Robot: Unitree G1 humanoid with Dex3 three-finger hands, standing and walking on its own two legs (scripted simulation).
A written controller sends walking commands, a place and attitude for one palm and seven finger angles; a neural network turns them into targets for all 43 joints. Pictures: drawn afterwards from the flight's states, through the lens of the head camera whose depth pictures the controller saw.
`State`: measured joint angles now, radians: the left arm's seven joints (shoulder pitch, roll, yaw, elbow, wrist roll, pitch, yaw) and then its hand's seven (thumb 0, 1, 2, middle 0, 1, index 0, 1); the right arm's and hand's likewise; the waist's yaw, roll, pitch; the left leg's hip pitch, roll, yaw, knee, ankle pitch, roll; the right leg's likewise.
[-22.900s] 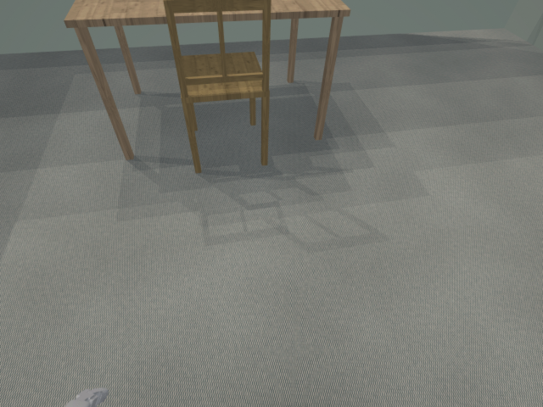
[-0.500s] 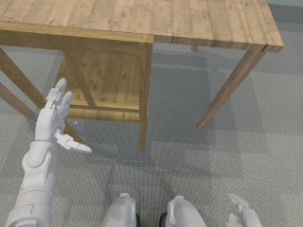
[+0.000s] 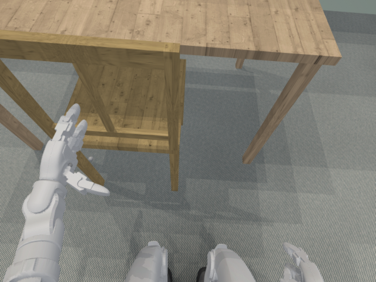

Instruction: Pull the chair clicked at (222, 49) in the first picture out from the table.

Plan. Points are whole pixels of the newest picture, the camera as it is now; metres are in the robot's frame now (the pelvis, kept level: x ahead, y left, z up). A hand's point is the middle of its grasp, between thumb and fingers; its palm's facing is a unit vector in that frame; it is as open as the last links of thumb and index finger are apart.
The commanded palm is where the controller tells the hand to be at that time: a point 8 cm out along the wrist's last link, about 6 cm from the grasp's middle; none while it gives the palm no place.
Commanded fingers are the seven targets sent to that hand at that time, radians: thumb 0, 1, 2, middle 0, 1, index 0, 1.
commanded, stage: aim the fingers beside a spindle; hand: left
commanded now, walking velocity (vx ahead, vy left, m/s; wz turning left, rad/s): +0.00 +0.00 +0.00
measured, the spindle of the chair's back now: (97, 101) +0.51 +0.23 +0.00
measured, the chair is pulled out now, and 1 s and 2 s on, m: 0.00 0.00 0.00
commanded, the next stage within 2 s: none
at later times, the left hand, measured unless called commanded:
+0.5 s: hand (92, 157) +0.36 +0.21 +0.01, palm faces -0.04 -1.00 -0.05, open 16.9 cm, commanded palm +0.34 +0.27 +0.02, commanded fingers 0.00 -0.50 0.30 -0.06 -0.08 -0.06 -0.08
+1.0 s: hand (80, 154) +0.36 +0.23 +0.03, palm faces -0.01 -1.00 -0.06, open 16.9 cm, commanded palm +0.34 +0.27 +0.02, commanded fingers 0.00 -0.50 0.30 -0.06 -0.08 -0.06 -0.08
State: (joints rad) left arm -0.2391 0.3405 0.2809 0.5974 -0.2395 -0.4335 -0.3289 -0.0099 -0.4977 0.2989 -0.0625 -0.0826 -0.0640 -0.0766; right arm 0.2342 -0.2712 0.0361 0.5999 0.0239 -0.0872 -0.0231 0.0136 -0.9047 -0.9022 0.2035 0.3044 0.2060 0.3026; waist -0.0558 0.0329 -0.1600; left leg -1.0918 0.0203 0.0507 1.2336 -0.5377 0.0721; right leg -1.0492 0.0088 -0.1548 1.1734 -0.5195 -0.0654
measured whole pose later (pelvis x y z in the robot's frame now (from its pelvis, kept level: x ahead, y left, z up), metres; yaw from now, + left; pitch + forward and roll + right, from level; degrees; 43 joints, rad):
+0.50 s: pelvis +0.00 +0.00 +0.00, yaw +0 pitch +23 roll -3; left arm -0.24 0.34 0.32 0.58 -0.25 -0.44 -0.36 -0.01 -0.50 0.30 -0.06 -0.08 -0.06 -0.08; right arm 0.24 -0.28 0.03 0.60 0.02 -0.12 -0.03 0.01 -0.91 -0.90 0.20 0.30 0.21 0.30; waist -0.06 0.03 -0.15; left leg -1.10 0.03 0.05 1.25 -0.54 0.07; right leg -1.06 0.02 -0.15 1.18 -0.52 -0.07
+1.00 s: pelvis +0.01 +0.01 +0.00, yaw +0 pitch +23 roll -4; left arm -0.21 0.35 0.30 0.51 -0.25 -0.43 -0.32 -0.01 -0.50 0.30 -0.06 -0.08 -0.06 -0.08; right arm 0.23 -0.26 0.03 0.59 0.02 -0.11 -0.02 0.01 -0.91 -0.90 0.20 0.30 0.21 0.30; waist -0.05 0.04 -0.15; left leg -1.09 0.02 0.05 1.23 -0.54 0.08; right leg -1.04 0.01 -0.15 1.16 -0.52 -0.05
